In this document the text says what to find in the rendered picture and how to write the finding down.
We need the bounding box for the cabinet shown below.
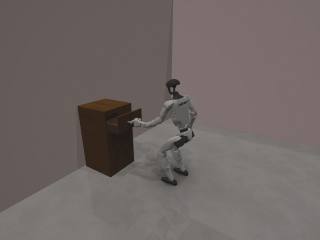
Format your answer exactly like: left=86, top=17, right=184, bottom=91
left=77, top=98, right=134, bottom=177

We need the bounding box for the left robot upper arm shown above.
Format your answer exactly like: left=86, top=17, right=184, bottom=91
left=156, top=100, right=174, bottom=124

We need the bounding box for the left robot forearm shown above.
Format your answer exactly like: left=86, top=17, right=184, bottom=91
left=139, top=118, right=160, bottom=129

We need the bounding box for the right robot upper arm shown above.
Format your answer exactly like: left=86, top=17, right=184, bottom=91
left=183, top=95, right=197, bottom=117

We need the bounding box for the robot torso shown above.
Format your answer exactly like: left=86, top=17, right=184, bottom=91
left=169, top=94, right=193, bottom=144

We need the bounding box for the drawer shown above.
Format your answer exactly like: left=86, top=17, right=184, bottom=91
left=106, top=108, right=142, bottom=134

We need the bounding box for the left robot shin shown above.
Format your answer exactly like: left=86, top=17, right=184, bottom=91
left=156, top=153, right=174, bottom=181

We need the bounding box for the right robot forearm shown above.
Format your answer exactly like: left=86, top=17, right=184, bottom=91
left=187, top=114, right=197, bottom=128

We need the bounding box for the left robot hand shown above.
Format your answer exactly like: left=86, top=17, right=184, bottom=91
left=133, top=118, right=141, bottom=128

